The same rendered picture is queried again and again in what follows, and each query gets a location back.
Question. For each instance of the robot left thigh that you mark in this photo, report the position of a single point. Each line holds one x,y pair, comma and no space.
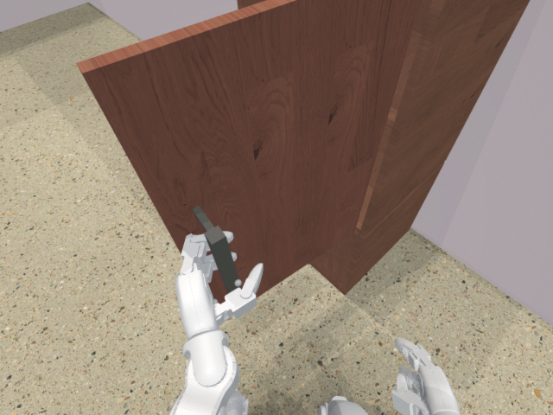
237,404

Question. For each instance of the left robot hand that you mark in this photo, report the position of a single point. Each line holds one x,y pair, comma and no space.
195,299

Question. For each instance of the handle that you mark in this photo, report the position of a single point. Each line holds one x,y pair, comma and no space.
220,249

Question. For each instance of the robot left forearm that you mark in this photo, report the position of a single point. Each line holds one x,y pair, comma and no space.
211,375

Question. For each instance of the cupboard door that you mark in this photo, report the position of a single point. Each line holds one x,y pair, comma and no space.
269,118

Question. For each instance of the right robot hand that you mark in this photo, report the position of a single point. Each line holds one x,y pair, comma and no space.
431,390

